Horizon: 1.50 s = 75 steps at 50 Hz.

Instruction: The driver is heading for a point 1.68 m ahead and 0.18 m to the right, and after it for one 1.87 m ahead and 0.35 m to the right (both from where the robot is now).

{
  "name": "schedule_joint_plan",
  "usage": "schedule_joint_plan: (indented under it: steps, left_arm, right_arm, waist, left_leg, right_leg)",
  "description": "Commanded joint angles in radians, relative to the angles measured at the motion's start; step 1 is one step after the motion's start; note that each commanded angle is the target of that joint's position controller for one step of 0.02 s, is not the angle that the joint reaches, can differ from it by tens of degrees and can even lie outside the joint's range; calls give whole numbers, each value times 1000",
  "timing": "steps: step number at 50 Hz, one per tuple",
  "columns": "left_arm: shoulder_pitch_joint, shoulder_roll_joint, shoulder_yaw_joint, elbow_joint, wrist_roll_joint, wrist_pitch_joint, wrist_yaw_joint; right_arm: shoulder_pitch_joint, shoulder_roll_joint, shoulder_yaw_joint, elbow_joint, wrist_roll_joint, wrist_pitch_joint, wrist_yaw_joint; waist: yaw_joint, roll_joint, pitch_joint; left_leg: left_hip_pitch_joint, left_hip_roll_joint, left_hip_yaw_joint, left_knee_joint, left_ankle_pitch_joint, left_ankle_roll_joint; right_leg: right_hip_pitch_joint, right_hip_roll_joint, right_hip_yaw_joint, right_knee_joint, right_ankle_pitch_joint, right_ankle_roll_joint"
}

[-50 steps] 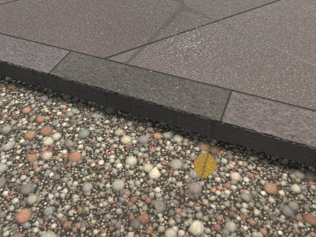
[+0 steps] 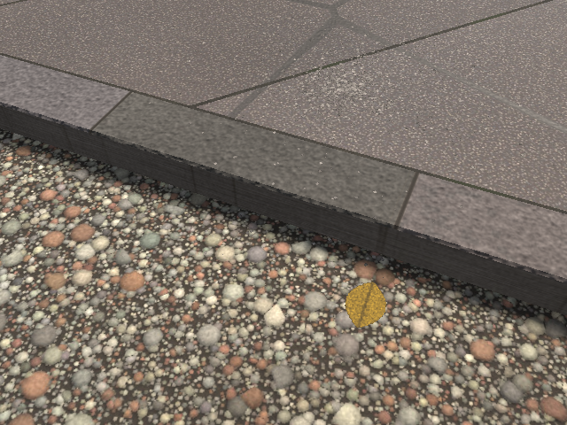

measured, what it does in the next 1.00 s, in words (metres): walks ahead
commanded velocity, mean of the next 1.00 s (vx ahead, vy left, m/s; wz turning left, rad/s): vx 0.13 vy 0.00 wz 0.00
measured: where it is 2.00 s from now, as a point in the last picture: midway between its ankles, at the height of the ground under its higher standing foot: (281, 359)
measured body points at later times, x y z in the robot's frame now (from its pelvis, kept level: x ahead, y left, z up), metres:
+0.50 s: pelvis +0.00 +0.01 +0.00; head +0.01 +0.01 +0.45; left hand +0.05 +0.26 -0.15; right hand -0.02 -0.23 -0.16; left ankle -0.03 +0.13 -0.74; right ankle +0.03 -0.11 -0.74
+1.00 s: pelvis +0.12 -0.02 +0.01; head +0.12 -0.03 +0.46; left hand +0.04 +0.21 -0.14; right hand +0.20 -0.28 -0.13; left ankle +0.13 +0.13 -0.65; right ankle +0.04 -0.11 -0.74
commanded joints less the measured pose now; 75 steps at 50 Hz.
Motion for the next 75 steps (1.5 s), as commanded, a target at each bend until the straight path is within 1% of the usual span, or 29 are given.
schedule_joint_plan:
  steps: [1, 27, 30, 32, 35, 36, 39, 40, 41, 42, 43, 45, 47, 48, 53, 58, 60, 62, 63, 64, 65, 66, 67, 68, 69, 71, 73, 74, 75]
  left_arm:
    - [-9, 108, 17, -19, -1, -7, 4]
    - [39, 79, 5, 58, -3, -2, 12]
    - [71, 82, 9, 71, -13, -2, 14]
    - [45, 76, 10, 50, -13, -22, 9]
    - [-6, 26, 2, 13, -20, -74, -16]
    - [-7, 30, 3, 7, -24, -85, -24]
    - [158, 33, 14, 62, -36, -103, -31]
    - [257, 68, 30, 99, -30, -102, -30]
    - [407, 165, 60, 126, -29, -105, -27]
    - [511, 229, 68, 131, -21, -118, -40]
    - [414, 157, 40, 107, -7, -134, -39]
    - [284, 94, 18, 55, -9, -144, -45]
    - [278, 52, -1, 47, -5, -129, -47]
    - [305, 47, -5, 52, -2, -121, -41]
    - [322, 118, -1, 27, 4, -104, -7]
    - [375, 148, 16, 39, -19, -105, -2]
    - [351, 164, 25, 31, -13, -97, -4]
    - [321, 169, 28, 17, 0, -79, -6]
    - [309, 148, 16, -3, 11, -76, -10]
    - [451, -13, -27, -20, 9, -94, -26]
    - [419, 23, -20, -3, -14, -129, -36]
    - [296, 112, 5, -50, -45, -149, -39]
    - [218, 134, 9, -74, -49, -156, -32]
    - [175, 137, 20, -78, -34, -150, -20]
    - [219, 110, 23, -73, -26, -135, -15]
    - [253, 74, 23, -64, -20, -107, -12]
    - [192, 82, 30, -91, -15, -96, -8]
    - [145, 39, 9, -122, 80, -74, -46]
    - [106, 21, 6, -141, 81, -66, -60]
  right_arm:
    - [63, -96, -15, -14, 0, -8, -4]
    - [154, -50, -12, 9, 4, -13, -6]
    - [170, -68, -22, 13, 15, -7, -15]
    - [183, -92, -32, -4, 23, -14, -19]
    - [235, -170, -65, 0, 36, -39, -11]
    - [212, -164, -67, -13, 33, -43, -7]
    - [97, -136, -61, -61, 43, -45, 9]
    - [69, -127, -58, -79, 42, -50, 12]
    - [40, -70, -42, -108, 36, -64, 15]
    - [27, -32, -33, -144, 39, -87, 12]
    - [17, -64, -42, -150, 58, -102, 19]
    - [13, -74, -48, -143, 54, -119, 36]
    - [-22, -107, -70, -152, 38, -119, 43]
    - [-25, -90, -69, -153, 38, -112, 51]
    - [-261, -23, -39, -250, 31, -96, 62]
    - [-373, -69, -38, -305, 41, -97, 82]
    - [-322, -109, -55, -302, 39, -102, 87]
    - [-79, -175, -95, -234, 41, -98, 81]
    - [96, -225, -114, -191, 40, -92, 72]
    - [209, -328, -135, -160, 12, -90, 71]
    - [185, -247, -109, -158, 11, -90, 74]
    - [75, -195, -91, -169, 18, -99, 75]
    - [-33, -155, -77, -194, 19, -105, 77]
    - [-95, -115, -64, -198, 9, -109, 85]
    - [-122, -105, -60, -194, -1, -116, 88]
    - [-103, -85, -56, -171, 2, -118, 91]
    - [-72, -119, -61, -154, 3, -119, 78]
    - [33, -126, -62, -104, -22, -108, 66]
    - [55, -121, -60, -97, -25, -102, 62]
  waist:
    - [3, -1, 0]
    - [9, 4, 16]
    - [9, 28, 36]
    - [-7, 53, 111]
    - [-29, 189, 145]
    - [-17, 172, 159]
    - [81, 133, 144]
    - [112, 70, 106]
    - [161, -167, 46]
    - [180, -310, -17]
    - [116, -162, 35]
    - [58, -64, 71]
    - [44, -68, 69]
    - [43, -82, 58]
    - [70, -63, 108]
    - [64, -86, 128]
    - [13, -101, 69]
    - [-117, -122, -97]
    - [-191, -85, -208]
    - [-118, 206, -402]
    - [-126, 217, -440]
    - [-97, 177, -240]
    - [-65, 82, -146]
    - [-30, 12, -77]
    - [18, 66, -75]
    - [42, 77, -51]
    - [46, 63, -11]
    - [53, -2, 35]
    - [46, 22, 48]
  left_leg:
    - [-96, 5, -4, -95, 75, 11]
    - [-105, -1, -6, -103, 92, 23]
    - [-132, -12, -16, -107, -278, 63]
    - [-167, 51, -113, -150, -465, 120]
    - [-102, 280, -417, -304, -528, 243]
    - [-127, 306, -443, -321, -498, 256]
    - [-262, 179, -242, -196, -322, 167]
    - [-324, 111, -153, -58, -169, 134]
    - [-475, -13, 14, 298, -37, 68]
    - [-627, -83, -13, 598, -227, 52]
    - [-708, -20, -109, 771, -209, 77]
    - [-738, 59, -107, 781, -17, 116]
    - [-686, 95, -70, 682, 84, 109]
    - [-662, 96, -48, 648, 105, 97]
    - [-584, 62, 19, 294, 261, 40]
    - [-489, 26, 21, 94, 322, 78]
    - [-394, -5, 29, 72, 284, 113]
    - [-78, -73, 72, 91, 240, 159]
    - [214, 28, -44, 109, 204, 203]
    - [578, 319, -568, -6, -54, 383]
    - [563, 363, -840, -212, -144, 390]
    - [406, 329, -686, -226, -131, 321]
    - [227, 295, -524, -243, -11, 288]
    - [68, 242, -388, -271, 121, 254]
    - [-17, 215, -303, -295, 170, 249]
    - [-98, 176, -222, -338, 206, 257]
    - [-123, 170, -180, -371, 237, 270]
    - [-185, 159, -130, -372, 267, 258]
    - [-185, 140, -99, -374, 278, 252]
  right_leg:
    - [59, -39, 37, -83, 127, -31]
    - [53, -35, 22, -81, 144, -21]
    - [-12, 16, -26, -41, -294, -33]
    - [-127, 12, -26, 4, -412, -50]
    - [-243, -9, -85, 253, -186, -42]
    - [-245, -35, -72, 282, -193, -56]
    - [72, -1, -112, -9, -147, -77]
    - [209, -18, -53, -46, -85, -75]
    - [362, -197, 263, -192, -205, -155]
    - [441, -394, 672, -342, -260, -284]
    - [397, -426, 675, -331, -250, -291]
    - [342, -336, 418, -332, -132, -219]
    - [308, -260, 235, -345, 99, -164]
    - [299, -241, 182, -349, 177, -158]
    - [168, -209, 62, -407, 257, -172]
    - [244, -263, 29, -405, 301, -159]
    - [319, -279, 6, -304, 554, -133]
    - [299, -237, -43, -3, 860, -96]
    - [102, -196, -61, 269, 686, -65]
    - [-274, 0, -64, 712, 84, -1]
    - [-389, 31, 96, 878, -300, -20]
    - [-485, -33, 86, 926, -251, -44]
    - [-457, -94, 60, 885, -149, -54]
    - [-398, -134, 39, 819, -81, -58]
    - [-323, -168, 49, 765, -38, -56]
    - [-268, -181, 36, 699, -29, -48]
    - [-325, -191, 21, 619, 20, -29]
    - [-309, -171, -47, 558, 66, -15]
    - [-320, -170, -60, 485, 116, -8]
